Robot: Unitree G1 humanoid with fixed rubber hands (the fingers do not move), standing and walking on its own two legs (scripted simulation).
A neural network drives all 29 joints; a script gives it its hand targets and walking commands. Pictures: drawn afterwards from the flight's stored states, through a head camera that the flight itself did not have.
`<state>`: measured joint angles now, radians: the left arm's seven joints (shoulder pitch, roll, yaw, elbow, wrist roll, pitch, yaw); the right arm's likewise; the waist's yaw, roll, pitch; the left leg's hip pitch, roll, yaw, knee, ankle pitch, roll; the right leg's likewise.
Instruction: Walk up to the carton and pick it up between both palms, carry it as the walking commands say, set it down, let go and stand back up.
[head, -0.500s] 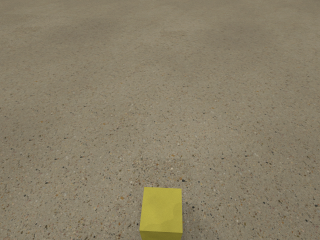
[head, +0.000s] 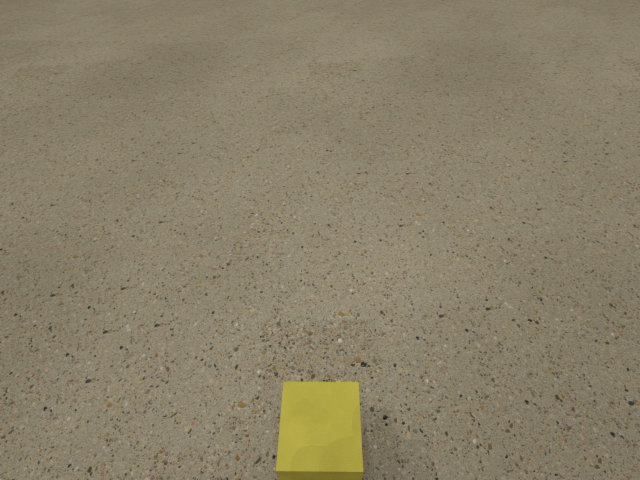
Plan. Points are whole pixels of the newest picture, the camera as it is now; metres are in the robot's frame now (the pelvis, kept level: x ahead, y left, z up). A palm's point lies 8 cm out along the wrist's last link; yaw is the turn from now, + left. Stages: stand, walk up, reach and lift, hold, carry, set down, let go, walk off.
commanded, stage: stand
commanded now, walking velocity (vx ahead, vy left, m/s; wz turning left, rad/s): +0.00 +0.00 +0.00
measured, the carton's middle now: (321, 439) +0.39 +0.04 -0.66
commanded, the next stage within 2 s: reach and lift in 0.20 s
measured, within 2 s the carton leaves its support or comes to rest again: neither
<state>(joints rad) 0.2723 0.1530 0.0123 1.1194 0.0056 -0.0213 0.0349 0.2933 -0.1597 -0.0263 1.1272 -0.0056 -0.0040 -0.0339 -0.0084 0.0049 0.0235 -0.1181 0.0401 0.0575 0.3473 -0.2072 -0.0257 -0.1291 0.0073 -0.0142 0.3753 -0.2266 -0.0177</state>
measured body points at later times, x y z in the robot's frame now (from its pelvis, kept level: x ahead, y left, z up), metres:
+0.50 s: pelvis -0.01 +0.00 -0.02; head +0.04 +0.01 +0.42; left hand +0.14 +0.24 -0.15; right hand +0.17 -0.21 -0.15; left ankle -0.01 +0.13 -0.75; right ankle -0.02 -0.11 -0.75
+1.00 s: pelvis -0.09 +0.02 -0.09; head +0.05 +0.03 +0.34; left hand +0.20 +0.23 -0.19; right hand +0.20 -0.20 -0.19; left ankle -0.01 +0.13 -0.75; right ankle -0.01 -0.11 -0.75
